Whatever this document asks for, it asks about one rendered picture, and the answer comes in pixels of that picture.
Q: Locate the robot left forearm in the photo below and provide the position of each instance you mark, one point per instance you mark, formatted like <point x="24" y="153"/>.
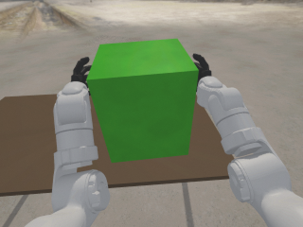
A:
<point x="74" y="131"/>

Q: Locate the robot right hand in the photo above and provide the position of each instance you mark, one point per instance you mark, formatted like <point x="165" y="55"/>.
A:
<point x="202" y="66"/>

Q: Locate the robot left hand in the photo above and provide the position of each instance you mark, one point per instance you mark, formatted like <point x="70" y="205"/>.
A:
<point x="80" y="70"/>

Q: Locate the robot right forearm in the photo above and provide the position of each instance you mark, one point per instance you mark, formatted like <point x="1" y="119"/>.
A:
<point x="239" y="134"/>

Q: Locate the table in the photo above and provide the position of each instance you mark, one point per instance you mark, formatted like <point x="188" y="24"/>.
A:
<point x="28" y="143"/>

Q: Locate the right robot upper arm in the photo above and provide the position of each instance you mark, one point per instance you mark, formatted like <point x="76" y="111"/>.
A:
<point x="261" y="180"/>

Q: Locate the carton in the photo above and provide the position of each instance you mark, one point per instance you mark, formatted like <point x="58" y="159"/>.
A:
<point x="144" y="96"/>

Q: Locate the left robot upper arm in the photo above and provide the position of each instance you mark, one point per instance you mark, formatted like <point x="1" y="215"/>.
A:
<point x="77" y="199"/>

